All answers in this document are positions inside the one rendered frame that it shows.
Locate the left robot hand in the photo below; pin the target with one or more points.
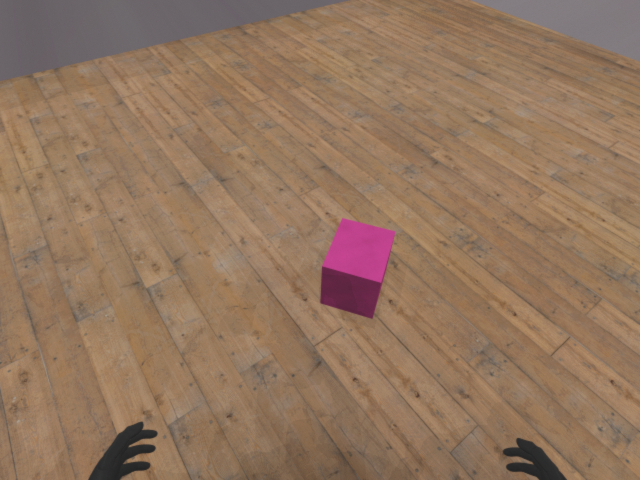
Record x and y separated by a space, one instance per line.
111 467

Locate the carton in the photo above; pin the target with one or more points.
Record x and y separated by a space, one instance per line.
354 268

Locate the right robot hand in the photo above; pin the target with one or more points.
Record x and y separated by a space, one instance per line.
543 468

